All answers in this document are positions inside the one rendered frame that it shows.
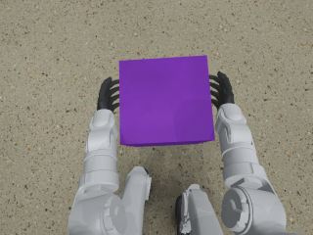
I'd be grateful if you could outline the right robot forearm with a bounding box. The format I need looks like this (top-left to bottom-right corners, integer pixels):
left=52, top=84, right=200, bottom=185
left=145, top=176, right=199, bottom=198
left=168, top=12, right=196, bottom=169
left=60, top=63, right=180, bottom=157
left=214, top=103, right=279, bottom=199

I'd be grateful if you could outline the robot left upper arm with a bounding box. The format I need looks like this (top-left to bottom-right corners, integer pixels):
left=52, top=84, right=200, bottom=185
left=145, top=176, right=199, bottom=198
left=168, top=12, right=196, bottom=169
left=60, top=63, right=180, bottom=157
left=68, top=193, right=128, bottom=235

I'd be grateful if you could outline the carton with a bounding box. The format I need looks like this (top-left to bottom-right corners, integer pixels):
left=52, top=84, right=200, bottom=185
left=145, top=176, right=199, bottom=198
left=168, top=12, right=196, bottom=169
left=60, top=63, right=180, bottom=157
left=118, top=55, right=215, bottom=147

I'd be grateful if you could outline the robot right upper arm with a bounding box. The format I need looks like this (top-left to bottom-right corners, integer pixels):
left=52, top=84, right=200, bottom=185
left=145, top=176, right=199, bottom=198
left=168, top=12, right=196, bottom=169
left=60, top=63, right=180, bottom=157
left=220, top=186, right=305, bottom=235

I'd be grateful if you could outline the right robot hand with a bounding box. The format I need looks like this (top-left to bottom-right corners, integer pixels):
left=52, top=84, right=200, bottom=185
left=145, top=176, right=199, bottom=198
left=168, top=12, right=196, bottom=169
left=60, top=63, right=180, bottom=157
left=208, top=71, right=235, bottom=111

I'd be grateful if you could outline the left robot forearm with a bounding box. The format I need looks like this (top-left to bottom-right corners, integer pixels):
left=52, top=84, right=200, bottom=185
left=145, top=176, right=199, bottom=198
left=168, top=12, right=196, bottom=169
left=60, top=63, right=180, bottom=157
left=67, top=109, right=119, bottom=233

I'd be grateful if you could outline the left robot hand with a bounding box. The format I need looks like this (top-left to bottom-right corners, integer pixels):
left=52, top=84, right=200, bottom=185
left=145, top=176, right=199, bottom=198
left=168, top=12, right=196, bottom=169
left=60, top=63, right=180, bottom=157
left=97, top=77, right=119, bottom=112

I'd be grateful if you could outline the right robot thigh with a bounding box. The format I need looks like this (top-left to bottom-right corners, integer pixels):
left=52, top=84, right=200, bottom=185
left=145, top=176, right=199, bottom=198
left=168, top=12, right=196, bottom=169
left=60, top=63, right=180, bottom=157
left=182, top=189, right=224, bottom=235

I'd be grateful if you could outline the left robot shin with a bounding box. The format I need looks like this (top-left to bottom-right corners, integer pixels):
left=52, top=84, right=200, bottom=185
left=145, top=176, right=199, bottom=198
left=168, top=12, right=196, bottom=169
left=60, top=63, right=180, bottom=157
left=124, top=165, right=148, bottom=184

